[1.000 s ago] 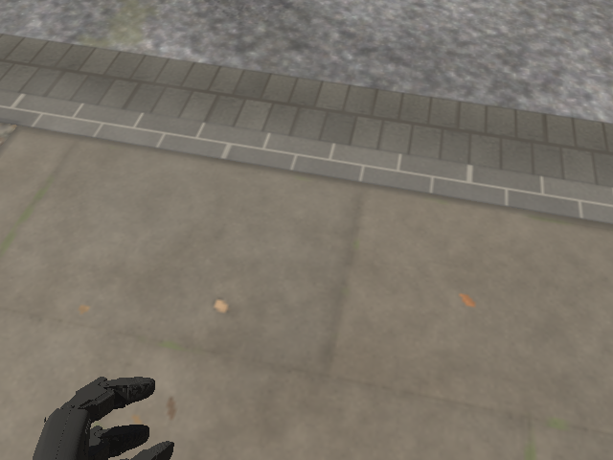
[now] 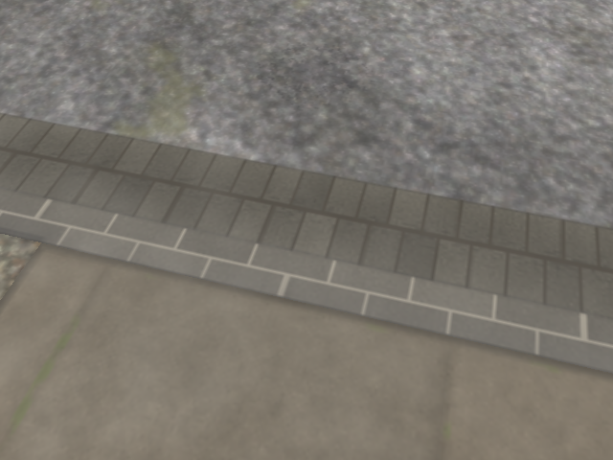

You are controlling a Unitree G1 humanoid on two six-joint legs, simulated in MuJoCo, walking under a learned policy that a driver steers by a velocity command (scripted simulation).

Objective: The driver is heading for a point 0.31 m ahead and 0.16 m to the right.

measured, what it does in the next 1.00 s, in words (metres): walks ahead: right foot, then left foot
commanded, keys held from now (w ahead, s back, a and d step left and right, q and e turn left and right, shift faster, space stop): w+e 0.16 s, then no key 0.84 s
